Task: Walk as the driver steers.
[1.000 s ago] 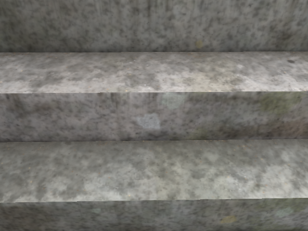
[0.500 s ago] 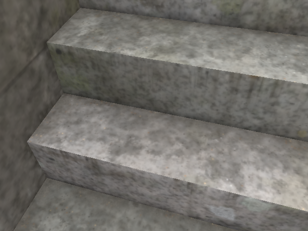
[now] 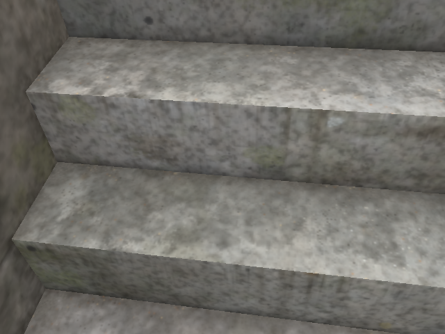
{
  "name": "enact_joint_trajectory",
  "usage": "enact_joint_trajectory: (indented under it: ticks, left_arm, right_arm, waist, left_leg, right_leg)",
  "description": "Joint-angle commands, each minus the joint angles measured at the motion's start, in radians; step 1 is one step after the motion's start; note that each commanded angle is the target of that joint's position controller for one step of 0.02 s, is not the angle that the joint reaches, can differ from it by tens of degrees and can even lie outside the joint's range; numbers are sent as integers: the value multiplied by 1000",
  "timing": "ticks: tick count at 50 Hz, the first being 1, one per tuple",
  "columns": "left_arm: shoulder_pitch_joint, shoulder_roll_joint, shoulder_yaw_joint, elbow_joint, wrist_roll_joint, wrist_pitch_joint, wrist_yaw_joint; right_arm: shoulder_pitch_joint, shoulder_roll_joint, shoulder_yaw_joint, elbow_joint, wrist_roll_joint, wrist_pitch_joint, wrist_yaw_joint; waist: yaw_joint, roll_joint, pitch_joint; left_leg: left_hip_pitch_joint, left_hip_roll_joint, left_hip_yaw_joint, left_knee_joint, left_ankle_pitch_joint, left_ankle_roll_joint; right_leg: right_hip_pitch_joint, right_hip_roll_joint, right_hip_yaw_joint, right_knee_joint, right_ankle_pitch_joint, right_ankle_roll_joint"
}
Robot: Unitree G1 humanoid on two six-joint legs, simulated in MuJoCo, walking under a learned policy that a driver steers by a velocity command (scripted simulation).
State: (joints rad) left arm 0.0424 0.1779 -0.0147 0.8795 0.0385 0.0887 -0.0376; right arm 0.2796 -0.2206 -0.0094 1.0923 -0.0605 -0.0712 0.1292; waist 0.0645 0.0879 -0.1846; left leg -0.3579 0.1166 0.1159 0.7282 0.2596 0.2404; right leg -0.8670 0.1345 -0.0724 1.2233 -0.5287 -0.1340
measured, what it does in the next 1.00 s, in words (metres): climbs: left foot 0.21 m higher, then right foot 0.21 m higher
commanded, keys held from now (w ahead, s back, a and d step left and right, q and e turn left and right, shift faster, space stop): w+e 0.40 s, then w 0.32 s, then w+q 0.20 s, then q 0.08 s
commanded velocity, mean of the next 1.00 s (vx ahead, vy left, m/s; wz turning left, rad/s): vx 0.49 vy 0.00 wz -0.27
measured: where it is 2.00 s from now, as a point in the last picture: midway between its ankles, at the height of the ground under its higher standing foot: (303, 101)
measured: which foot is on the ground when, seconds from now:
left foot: up 0.00-0.36, down 0.38-0.96, up 0.98-1.00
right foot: down 0.00-0.40, up 0.42-0.90, down 0.92-1.00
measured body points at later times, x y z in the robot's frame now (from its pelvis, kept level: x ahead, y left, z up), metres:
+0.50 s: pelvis +0.23 +0.02 +0.22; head +0.21 +0.02 +0.67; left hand +0.30 +0.23 +0.07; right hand +0.39 -0.23 +0.14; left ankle +0.33 +0.11 -0.41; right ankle +0.10 -0.08 -0.36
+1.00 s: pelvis +0.44 -0.13 +0.38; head +0.47 -0.14 +0.83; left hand +0.75 -0.05 +0.32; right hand +0.32 -0.30 +0.23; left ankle +0.35 +0.10 -0.29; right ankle +0.50 -0.26 -0.21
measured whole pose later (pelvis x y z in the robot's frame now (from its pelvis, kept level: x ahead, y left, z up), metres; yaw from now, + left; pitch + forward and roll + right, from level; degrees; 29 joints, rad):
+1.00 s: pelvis +0.44 -0.13 +0.38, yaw -14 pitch +11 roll -3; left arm -0.16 0.11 -0.07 0.71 0.04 0.03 -0.06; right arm 0.46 -0.14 -0.04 1.14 -0.04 -0.12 0.15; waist -0.02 0.06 -0.14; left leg -0.42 0.15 -0.13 0.89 0.01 0.08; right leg -1.07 -0.06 -0.13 1.39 -0.52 -0.06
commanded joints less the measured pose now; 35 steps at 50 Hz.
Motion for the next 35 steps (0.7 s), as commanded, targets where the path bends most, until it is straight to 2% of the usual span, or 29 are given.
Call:
enact_joint_trajectory:
  ticks: [1,2,3,4,5,6,7,8,10,13,14,15,16,17,18,19,20,21,22,23,24,25,26,27,28,29,32,34,35]
  left_arm:
    - [176,108,52,106,5,-57,77]
    - [365,-13,-3,190,97,-72,15]
    - [408,19,11,215,66,-117,-12]
    - [353,37,22,232,32,-125,-19]
    - [283,27,21,223,16,-129,-26]
    - [299,25,13,227,44,-127,-38]
    - [258,47,17,197,47,-131,-47]
    - [299,57,28,198,40,-135,-49]
    - [415,-1,9,250,53,-150,-45]
    - [477,6,-4,275,93,-172,-45]
    - [493,40,12,268,77,-186,-52]
    - [457,49,17,255,16,-188,-67]
    - [458,56,14,265,-5,-170,-82]
    - [436,121,29,250,-24,-197,-93]
    - [380,178,49,222,-31,-223,-107]
    - [362,247,78,187,-60,-235,-113]
    - [436,167,73,213,9,-244,-128]
    - [478,43,43,217,71,-222,-148]
    - [468,1,46,289,71,-169,-165]
    - [353,22,60,294,-20,-157,-158]
    - [48,-19,69,-50,47,-206,-32]
    - [28,-126,44,-97,35,-198,5]
    - [201,-8,41,94,-59,-146,-38]
    - [232,-40,44,74,-59,-122,-41]
    - [270,-86,29,60,-52,-110,-39]
    - [249,-60,24,38,-20,-111,-43]
    - [96,-17,11,-15,-34,-115,-51]
    - [35,-29,-5,-42,-26,-106,-29]
    - [-59,-42,-18,-89,-16,-101,-14]
  right_arm:
    - [-214,42,10,-274,8,-36,-106]
    - [-164,-15,6,-113,23,38,-39]
    - [-188,-19,-3,-183,10,30,-35]
    - [-136,34,16,-177,9,19,-41]
    - [-129,31,26,-184,4,11,-39]
    - [-157,28,39,-212,-13,14,-54]
    - [-193,9,36,-229,-11,18,-61]
    - [-219,24,47,-235,-1,23,-59]
    - [-269,56,69,-240,9,29,-56]
    - [-464,29,72,-359,12,29,-79]
    - [-581,18,68,-430,24,46,-99]
    - [-780,25,70,-514,17,82,-115]
    - [-732,90,92,-523,10,121,-102]
    - [-660,49,66,-529,21,121,-80]
    - [-563,-7,50,-496,35,129,-63]
    - [-414,-81,20,-459,31,123,-54]
    - [-136,-111,-4,-368,25,121,-54]
    - [82,-155,-29,-300,5,134,-71]
    - [161,-199,-42,-272,-40,157,-64]
    - [110,-156,-31,-231,-23,121,-78]
    - [10,-32,-42,-116,65,71,-165]
    - [-10,12,-30,-58,54,39,-192]
    - [-165,140,30,-108,-10,37,-117]
    - [-230,215,46,-122,-5,17,-90]
    - [-235,204,37,-119,9,1,-86]
    - [-184,173,32,-112,15,-3,-84]
    - [-184,20,-15,-137,-30,5,-55]
    - [18,68,3,-48,-54,-2,-61]
    - [144,101,18,16,-61,-5,-60]
  waist:
    - [0,-218,48]
    - [107,-227,171]
    - [44,-187,190]
    - [-28,-104,163]
    - [-90,-76,136]
    - [-126,-86,89]
    - [-138,-71,61]
    - [-116,-147,47]
    - [-90,-185,132]
    - [-55,-40,101]
    - [-31,-115,92]
    - [-24,-131,123]
    - [-64,-242,97]
    - [-140,-384,103]
    - [-178,-288,36]
    - [-214,-273,-53]
    - [-221,-123,-303]
    - [-273,54,-403]
    - [-339,276,-238]
    - [-293,128,55]
    - [-165,71,23]
    - [-79,-80,146]
    - [-96,-110,137]
    - [-46,-126,167]
    - [-11,-114,174]
    - [-5,-159,92]
    - [-35,-53,61]
    - [-85,7,119]
    - [-120,-42,157]
  left_leg:
    - [-441,-184,-207,1090,-327,-82]
    - [-868,-262,-539,1260,-169,-21]
    - [-945,-258,-537,1298,-246,-8]
    - [-963,-272,-527,1322,-272,3]
    - [-1020,-236,-443,1345,-321,-1]
    - [-1076,-209,-344,1309,-286,-8]
    - [-1044,-150,-255,1315,-292,-22]
    - [-1034,-133,-192,1503,-381,-52]
    - [-1127,-124,-187,1691,-426,-13]
    - [-1048,-69,-125,1337,-313,-39]
    - [-963,-45,-92,1192,-362,-68]
    - [-797,-47,-12,952,-680,-114]
    - [-524,-78,17,844,-716,-129]
    - [-356,-145,69,830,-661,-157]
    - [-366,-192,80,726,-578,-163]
    - [-347,-256,68,506,-667,-158]
    - [2,-162,-175,421,-424,-21]
    - [273,-7,-607,54,-624,106]
    - [187,222,-1145,-311,-1036,251]
    - [-73,190,-1148,-348,-1449,143]
    - [-90,140,-942,-244,-1352,81]
    - [-161,148,-749,-231,-1264,-1]
    - [-146,163,-597,-198,-1037,-11]
    - [-200,82,-451,-243,-875,-37]
    - [-204,43,-353,-301,-732,-41]
    - [-145,59,-298,-315,-626,-42]
    - [-177,72,-175,-467,-588,-6]
    - [38,131,-270,-490,-625,22]
    - [213,181,-312,-488,-629,31]
  right_leg:
    - [376,-183,820,-773,-394,-195]
    - [480,-181,836,-685,-277,-120]
    - [535,-193,765,-649,-57,-54]
    - [529,-181,678,-639,214,-63]
    - [550,-164,552,-637,359,-64]
    - [597,-153,470,-650,475,-79]
    - [539,-152,432,-714,433,-54]
    - [494,-173,474,-769,363,-99]
    - [420,-182,536,-808,165,-126]
    - [410,-155,498,-840,236,-95]
    - [348,-151,489,-887,314,-101]
    - [205,-213,523,-1085,363,-156]
    - [78,-258,528,-1172,463,-204]
    - [102,-329,546,-1147,1236,-249]
    - [336,-378,493,-1021,1883,-238]
    - [584,-373,453,-860,2260,-222]
    - [551,-312,405,-534,2329,-163]
    - [314,-181,408,-261,1791,-156]
    - [27,-5,395,327,718,-81]
    - [-191,-83,369,645,708,-85]
    - [-89,-21,270,765,527,-30]
    - [-220,-22,283,845,454,-42]
    - [-320,-100,391,735,576,-139]
    - [-327,-99,382,704,520,-141]
    - [-335,-91,352,703,482,-142]
    - [-332,-130,281,628,502,-113]
    - [-288,-161,134,766,453,-109]
    - [-596,-157,205,1052,369,-147]
    - [-817,-166,264,1082,345,-179]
